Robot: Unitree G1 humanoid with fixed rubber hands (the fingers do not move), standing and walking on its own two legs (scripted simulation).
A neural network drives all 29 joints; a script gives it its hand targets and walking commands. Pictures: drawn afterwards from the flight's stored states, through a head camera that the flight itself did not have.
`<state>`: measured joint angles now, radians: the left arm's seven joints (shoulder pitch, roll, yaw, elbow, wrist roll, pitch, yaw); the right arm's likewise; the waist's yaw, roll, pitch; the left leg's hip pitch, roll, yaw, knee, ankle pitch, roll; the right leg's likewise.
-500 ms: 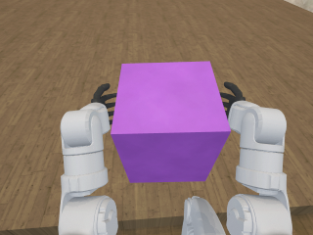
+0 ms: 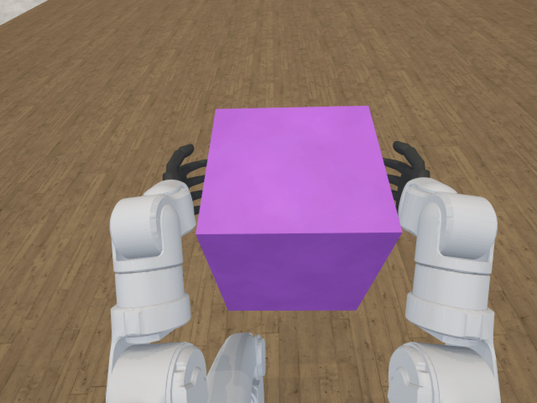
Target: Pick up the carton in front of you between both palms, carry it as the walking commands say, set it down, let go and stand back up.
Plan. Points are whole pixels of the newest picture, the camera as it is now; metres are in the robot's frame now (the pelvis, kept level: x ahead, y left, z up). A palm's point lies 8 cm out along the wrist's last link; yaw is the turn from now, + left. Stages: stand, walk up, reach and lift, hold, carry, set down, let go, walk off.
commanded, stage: carry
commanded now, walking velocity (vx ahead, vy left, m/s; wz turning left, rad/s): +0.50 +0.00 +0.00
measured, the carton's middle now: (291, 217) +0.38 +0.02 +0.11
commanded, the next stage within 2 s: none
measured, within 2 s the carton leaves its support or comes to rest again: neither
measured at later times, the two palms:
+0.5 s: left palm (201, 48) +0.65 +0.18 +0.27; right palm (373, 29) +0.64 -0.12 +0.29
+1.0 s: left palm (244, 23) +0.92 +0.14 +0.23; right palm (369, 14) +0.93 -0.16 +0.23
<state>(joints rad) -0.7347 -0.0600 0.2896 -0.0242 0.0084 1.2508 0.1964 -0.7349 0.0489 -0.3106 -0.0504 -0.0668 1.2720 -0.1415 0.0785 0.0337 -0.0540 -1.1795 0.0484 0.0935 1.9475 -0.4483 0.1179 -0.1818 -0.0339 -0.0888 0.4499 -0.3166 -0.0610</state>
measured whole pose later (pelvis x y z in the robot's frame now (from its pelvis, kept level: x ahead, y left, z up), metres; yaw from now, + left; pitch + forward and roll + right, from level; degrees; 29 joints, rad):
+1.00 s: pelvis +0.57 -0.01 +0.13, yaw +2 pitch +5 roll +2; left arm -0.61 -0.12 0.34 0.06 0.07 1.17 0.16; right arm -0.64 0.08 -0.31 0.10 -0.07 1.19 -0.16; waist -0.02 0.02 -0.02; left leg -0.62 0.06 0.04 1.07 -0.25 0.00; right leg -0.32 0.01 -0.15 0.38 -0.15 -0.10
